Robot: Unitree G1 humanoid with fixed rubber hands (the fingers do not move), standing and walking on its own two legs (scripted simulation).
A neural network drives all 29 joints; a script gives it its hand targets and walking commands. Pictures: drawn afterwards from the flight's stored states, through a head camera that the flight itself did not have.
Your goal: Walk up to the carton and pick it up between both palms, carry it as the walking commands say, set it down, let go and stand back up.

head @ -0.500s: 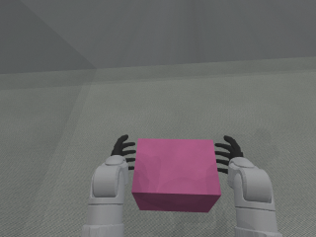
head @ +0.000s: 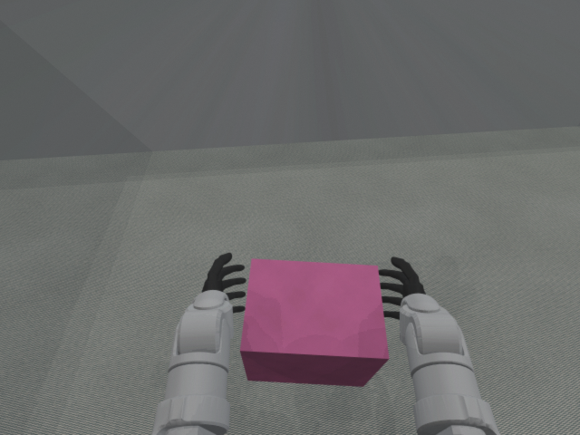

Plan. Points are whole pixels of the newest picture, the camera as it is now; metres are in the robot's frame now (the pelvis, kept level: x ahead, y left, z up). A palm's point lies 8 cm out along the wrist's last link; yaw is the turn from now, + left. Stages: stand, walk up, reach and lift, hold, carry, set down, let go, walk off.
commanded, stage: hold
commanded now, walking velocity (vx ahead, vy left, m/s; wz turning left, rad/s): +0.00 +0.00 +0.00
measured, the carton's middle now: (309, 325) +0.31 +0.05 -0.03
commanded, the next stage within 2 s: set down in 0.36 s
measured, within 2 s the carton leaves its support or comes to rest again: neither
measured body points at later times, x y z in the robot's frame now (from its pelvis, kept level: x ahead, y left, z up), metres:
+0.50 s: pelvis +0.01 -0.01 +0.00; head -0.05 -0.01 +0.45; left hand +0.30 +0.17 +0.04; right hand +0.33 -0.12 +0.03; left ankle +0.04 +0.10 -0.74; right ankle +0.02 -0.10 -0.74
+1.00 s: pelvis +0.00 -0.03 -0.02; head +0.04 -0.02 +0.43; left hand +0.30 +0.18 -0.04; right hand +0.35 -0.11 -0.05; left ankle +0.04 +0.10 -0.74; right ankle +0.02 -0.10 -0.74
